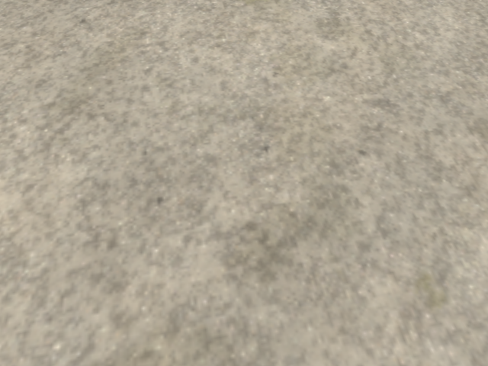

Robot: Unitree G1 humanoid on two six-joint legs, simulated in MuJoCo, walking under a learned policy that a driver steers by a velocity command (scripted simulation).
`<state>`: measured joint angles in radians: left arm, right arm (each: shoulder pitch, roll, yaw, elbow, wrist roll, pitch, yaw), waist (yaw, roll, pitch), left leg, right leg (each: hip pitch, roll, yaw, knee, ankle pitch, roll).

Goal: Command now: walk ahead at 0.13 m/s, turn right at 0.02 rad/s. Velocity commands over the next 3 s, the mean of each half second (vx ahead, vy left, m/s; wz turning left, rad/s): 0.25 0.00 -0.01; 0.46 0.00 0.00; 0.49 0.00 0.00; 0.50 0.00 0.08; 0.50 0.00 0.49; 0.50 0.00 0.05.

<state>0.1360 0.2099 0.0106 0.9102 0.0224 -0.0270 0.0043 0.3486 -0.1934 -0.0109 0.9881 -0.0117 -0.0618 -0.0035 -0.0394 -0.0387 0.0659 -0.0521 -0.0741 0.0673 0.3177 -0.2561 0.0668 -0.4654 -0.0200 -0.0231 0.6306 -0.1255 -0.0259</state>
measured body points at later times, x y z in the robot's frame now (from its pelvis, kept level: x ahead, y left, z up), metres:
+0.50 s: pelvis +0.08 +0.01 +0.00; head +0.07 +0.03 +0.45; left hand +0.12 +0.27 -0.15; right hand +0.09 -0.24 -0.14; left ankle +0.07 +0.10 -0.74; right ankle +0.10 -0.09 -0.72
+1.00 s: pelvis +0.30 -0.03 -0.01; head +0.33 -0.04 +0.44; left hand +0.45 +0.21 -0.14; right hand +0.24 -0.27 -0.16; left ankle +0.13 +0.09 -0.66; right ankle +0.36 -0.10 -0.74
